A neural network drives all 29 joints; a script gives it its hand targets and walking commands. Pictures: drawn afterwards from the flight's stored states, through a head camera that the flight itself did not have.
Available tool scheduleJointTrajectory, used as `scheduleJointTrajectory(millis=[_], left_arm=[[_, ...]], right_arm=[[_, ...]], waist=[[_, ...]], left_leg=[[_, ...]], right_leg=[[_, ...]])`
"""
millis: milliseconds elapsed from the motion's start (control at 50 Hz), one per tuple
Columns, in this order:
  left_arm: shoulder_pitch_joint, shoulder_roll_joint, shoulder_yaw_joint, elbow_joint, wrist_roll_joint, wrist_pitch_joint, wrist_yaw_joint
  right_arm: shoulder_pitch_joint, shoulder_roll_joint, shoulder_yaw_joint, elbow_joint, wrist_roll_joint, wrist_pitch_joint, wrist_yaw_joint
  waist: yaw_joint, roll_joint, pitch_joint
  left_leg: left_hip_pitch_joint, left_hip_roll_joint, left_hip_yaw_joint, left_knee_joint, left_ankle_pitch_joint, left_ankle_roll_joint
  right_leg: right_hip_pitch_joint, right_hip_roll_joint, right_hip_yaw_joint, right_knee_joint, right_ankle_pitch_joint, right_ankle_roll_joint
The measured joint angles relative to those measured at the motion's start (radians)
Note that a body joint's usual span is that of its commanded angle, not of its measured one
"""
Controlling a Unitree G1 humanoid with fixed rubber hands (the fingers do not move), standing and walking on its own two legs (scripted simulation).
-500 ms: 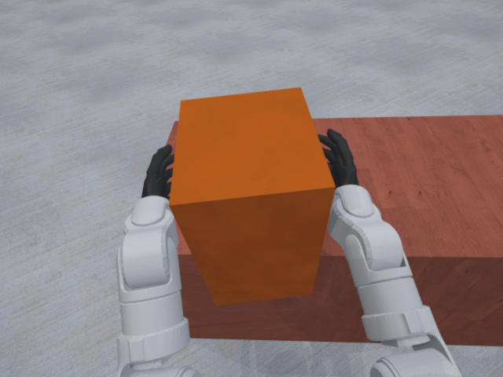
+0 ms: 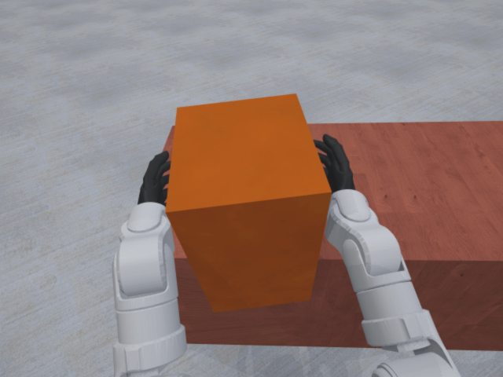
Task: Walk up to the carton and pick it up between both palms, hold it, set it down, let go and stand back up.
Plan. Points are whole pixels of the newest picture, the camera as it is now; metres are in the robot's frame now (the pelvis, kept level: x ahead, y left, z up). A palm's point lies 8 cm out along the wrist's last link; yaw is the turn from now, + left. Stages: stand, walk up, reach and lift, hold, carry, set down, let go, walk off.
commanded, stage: hold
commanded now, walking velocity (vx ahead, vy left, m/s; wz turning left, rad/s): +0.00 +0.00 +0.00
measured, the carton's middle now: (250, 214) +0.36 +0.00 +0.10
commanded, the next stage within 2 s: none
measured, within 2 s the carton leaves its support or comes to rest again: neither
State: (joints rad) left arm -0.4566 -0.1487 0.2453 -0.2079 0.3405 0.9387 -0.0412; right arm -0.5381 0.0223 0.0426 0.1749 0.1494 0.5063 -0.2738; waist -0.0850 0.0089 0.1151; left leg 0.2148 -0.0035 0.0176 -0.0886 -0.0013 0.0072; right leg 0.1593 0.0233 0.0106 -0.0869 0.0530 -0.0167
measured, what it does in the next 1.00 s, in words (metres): stands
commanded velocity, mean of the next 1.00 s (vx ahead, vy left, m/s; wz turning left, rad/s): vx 0.00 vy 0.00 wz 0.00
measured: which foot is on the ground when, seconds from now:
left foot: down 0.00-1.00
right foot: down 0.00-1.00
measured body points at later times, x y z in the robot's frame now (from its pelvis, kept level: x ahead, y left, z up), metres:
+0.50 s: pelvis +0.00 +0.00 +0.00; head +0.00 -0.01 +0.45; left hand +0.35 +0.14 +0.16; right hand +0.37 -0.13 +0.16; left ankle -0.02 +0.11 -0.76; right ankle +0.02 -0.11 -0.76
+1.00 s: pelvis +0.01 +0.00 +0.00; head +0.01 +0.00 +0.45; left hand +0.35 +0.14 +0.16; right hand +0.37 -0.13 +0.16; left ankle -0.02 +0.11 -0.76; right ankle +0.02 -0.11 -0.76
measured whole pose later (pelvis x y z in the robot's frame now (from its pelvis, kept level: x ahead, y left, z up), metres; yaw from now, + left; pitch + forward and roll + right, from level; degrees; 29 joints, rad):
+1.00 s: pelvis +0.01 +0.00 +0.00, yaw +0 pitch -6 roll +0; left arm -0.41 -0.16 0.23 -0.28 0.32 0.92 -0.03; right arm -0.51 0.01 0.06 0.11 0.17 0.50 -0.28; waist -0.08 0.01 0.11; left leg 0.20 0.00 0.02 -0.09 -0.01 0.01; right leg 0.14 0.02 0.01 -0.09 0.05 -0.01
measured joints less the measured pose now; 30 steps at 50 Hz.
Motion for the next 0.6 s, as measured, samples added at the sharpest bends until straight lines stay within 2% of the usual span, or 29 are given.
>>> scheduleJointTrajectory(millis=[140,260,440,600], left_arm=[[-0.016,-0.016,0.010,0.005,-0.007,-0.037,0.009],[-0.035,-0.012,0.024,0.031,0.002,-0.039,0.002],[0.028,-0.020,0.002,-0.043,-0.005,-0.033,0.007],[-0.030,-0.010,0.017,0.049,0.003,-0.035,0.004]], right_arm=[[-0.012,-0.009,-0.007,-0.014,-0.010,-0.017,0.006],[-0.037,-0.007,-0.013,0.018,-0.024,-0.014,0.018],[0.009,-0.008,0.016,-0.036,-0.003,-0.017,0.008],[-0.017,0.002,-0.023,0.032,-0.021,-0.025,0.017]], waist=[[0.005,0.014,-0.018],[0.006,0.017,-0.002],[-0.002,0.006,-0.010],[0.006,0.005,-0.010]], left_leg=[[-0.040,-0.005,-0.002,0.000,0.010,0.004],[-0.028,-0.005,0.000,0.000,0.008,0.004],[-0.022,-0.003,-0.001,-0.001,0.003,0.002],[-0.036,-0.003,0.002,0.000,0.006,0.003]], right_leg=[[-0.039,-0.005,-0.003,-0.001,0.009,0.004],[-0.028,-0.005,-0.001,-0.001,0.008,0.004],[-0.021,-0.003,-0.002,-0.001,0.002,0.003],[-0.036,-0.003,0.000,0.000,0.005,0.003]])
